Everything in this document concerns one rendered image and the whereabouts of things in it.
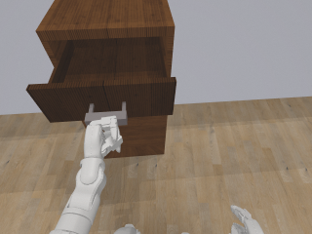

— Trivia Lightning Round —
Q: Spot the left robot shin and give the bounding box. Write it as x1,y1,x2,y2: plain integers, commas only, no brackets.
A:
125,224,135,228

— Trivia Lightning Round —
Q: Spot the left robot forearm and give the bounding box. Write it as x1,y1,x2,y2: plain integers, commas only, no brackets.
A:
49,157,107,234

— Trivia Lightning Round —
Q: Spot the handle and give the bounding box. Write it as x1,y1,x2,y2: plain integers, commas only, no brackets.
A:
84,101,128,126

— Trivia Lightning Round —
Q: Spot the robot left hand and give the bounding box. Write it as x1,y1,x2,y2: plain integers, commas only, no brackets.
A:
84,115,123,160

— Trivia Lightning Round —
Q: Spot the robot right hand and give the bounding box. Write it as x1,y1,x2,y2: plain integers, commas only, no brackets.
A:
229,205,264,234

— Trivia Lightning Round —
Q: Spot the cabinet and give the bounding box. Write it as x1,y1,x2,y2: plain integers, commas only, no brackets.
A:
35,0,176,159

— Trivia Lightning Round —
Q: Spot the drawer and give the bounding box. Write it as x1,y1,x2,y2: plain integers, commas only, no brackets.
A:
26,36,176,123

